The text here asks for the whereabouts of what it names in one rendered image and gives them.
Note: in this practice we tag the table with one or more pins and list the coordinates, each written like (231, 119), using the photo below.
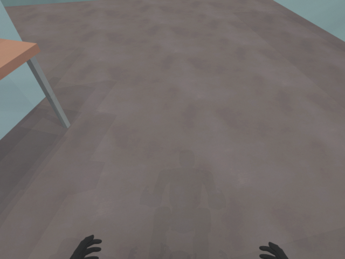
(13, 54)

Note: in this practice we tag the right robot hand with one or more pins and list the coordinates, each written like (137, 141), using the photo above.
(273, 249)

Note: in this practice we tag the left robot hand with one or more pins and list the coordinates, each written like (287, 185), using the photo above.
(82, 250)

